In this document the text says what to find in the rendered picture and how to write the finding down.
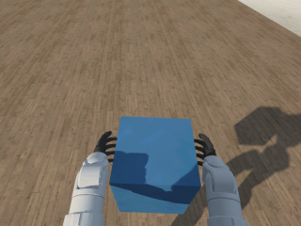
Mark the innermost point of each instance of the robot right hand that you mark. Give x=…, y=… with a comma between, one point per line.
x=207, y=150

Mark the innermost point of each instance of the carton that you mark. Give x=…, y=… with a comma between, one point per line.
x=155, y=165

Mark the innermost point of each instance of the robot left forearm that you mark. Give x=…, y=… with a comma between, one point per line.
x=89, y=192

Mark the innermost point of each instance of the robot right forearm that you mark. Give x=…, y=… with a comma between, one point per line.
x=224, y=205

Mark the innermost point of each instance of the robot left hand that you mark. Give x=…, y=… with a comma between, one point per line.
x=101, y=147

